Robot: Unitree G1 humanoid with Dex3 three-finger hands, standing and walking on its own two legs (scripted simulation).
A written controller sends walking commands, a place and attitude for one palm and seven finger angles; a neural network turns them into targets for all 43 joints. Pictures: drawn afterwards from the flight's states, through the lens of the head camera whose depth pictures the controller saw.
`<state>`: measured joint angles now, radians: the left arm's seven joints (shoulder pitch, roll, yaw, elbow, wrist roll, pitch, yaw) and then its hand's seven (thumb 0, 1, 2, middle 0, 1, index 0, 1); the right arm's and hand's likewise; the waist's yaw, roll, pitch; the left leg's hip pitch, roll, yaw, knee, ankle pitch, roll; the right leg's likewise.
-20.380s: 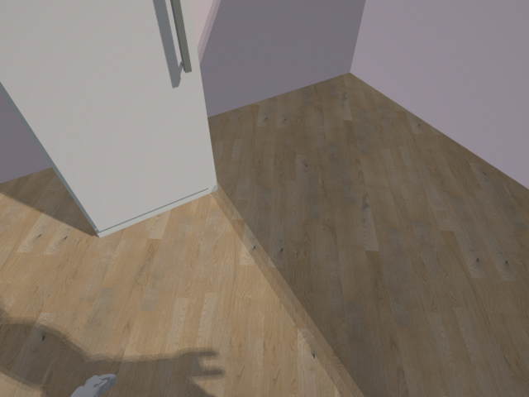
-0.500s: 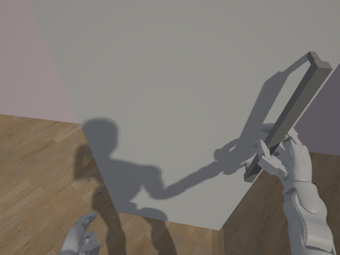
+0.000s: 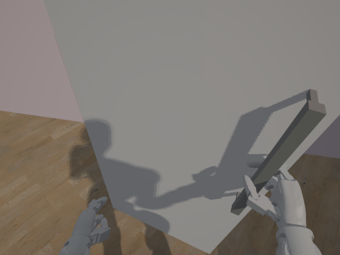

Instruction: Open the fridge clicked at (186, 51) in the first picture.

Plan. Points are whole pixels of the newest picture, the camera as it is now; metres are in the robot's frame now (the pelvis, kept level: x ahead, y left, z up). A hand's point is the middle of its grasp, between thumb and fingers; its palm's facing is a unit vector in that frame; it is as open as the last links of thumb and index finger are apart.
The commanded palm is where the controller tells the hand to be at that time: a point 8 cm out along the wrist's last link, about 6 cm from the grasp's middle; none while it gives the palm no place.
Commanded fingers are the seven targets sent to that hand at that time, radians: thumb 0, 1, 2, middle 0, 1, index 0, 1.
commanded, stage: walk backward, drawing the door open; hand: right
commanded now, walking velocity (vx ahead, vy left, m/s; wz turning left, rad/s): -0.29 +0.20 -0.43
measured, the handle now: (263, 167) +0.28 -0.16 +0.13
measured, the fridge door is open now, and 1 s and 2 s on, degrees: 16 45 68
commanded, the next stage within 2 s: stop walking and hold the door back in 1.88 s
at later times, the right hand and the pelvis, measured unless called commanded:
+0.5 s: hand out of the picture +0.11 -0.06 +0.10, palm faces +0.15 +0.96 -0.22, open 6.7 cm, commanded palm +0.07 -0.10 +0.11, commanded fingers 0.00 -0.90 -0.90 0.45 1.40 0.45 1.40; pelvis -0.12 +0.08 -0.01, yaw -5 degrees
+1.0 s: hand out of the picture +0.04 +0.04 +0.09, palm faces +0.50 +0.83 -0.27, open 7.2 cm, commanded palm -0.01 +0.02 +0.11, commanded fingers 0.00 -0.90 -0.90 0.45 1.40 0.45 1.40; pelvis -0.12 +0.29 -0.02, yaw -32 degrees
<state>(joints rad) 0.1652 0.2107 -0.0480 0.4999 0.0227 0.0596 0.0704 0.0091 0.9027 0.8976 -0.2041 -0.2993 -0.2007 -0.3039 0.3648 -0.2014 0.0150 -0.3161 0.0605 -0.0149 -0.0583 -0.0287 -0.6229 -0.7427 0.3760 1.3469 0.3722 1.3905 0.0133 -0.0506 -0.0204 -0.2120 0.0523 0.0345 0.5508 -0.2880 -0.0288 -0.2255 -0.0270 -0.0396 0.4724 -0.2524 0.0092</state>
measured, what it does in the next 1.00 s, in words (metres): steps to the left, turning right: right foot, then left foot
